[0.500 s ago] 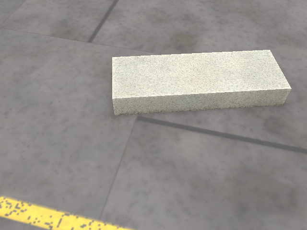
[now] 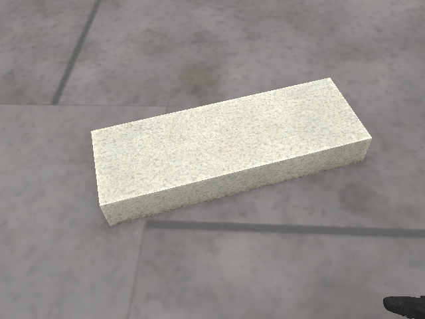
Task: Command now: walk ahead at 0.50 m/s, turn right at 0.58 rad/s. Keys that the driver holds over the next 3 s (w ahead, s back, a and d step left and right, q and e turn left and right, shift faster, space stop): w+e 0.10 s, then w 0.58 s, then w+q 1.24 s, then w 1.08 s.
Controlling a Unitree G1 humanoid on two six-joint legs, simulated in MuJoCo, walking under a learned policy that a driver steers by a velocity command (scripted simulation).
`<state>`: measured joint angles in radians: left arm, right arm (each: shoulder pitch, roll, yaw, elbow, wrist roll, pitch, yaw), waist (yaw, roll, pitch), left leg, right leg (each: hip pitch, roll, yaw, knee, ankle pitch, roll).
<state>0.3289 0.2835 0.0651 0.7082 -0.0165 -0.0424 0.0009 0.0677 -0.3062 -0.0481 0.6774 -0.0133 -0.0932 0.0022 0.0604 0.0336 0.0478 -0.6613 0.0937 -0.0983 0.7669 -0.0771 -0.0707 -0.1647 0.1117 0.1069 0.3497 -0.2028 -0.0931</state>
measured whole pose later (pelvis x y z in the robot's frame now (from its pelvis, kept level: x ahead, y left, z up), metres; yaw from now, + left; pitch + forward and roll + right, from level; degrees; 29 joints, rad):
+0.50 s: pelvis +0.27 +0.04 +0.00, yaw -10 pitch +2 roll +1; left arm 0.13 0.28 0.04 0.66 -0.01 -0.06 -0.01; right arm 0.38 -0.28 -0.05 0.84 0.01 -0.09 0.01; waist -0.09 -0.04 0.03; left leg -0.08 -0.04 0.02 0.26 -0.20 0.04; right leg -0.63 -0.08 0.05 0.74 -0.10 0.01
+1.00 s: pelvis +0.52 -0.06 +0.00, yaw -3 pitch +1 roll -2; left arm 0.32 0.27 0.06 0.81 0.01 -0.09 0.00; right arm 0.17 -0.30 -0.05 0.79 0.02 -0.05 0.01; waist 0.06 0.05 0.02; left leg -0.71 0.10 -0.06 0.91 -0.05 -0.03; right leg -0.02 0.05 -0.15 0.22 -0.21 -0.05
